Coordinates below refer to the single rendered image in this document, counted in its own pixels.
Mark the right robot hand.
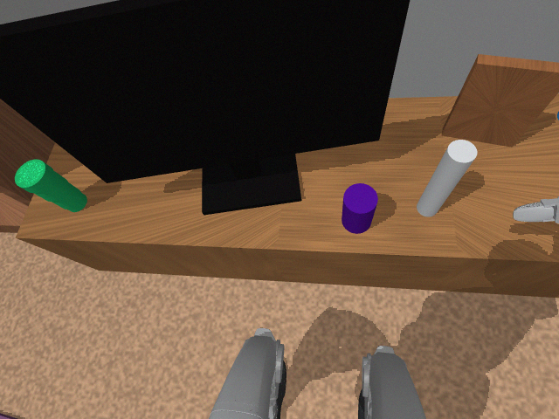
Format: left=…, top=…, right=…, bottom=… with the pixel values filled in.
left=513, top=196, right=559, bottom=223

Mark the bookshelf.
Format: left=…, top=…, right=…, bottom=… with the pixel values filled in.
left=0, top=99, right=55, bottom=233

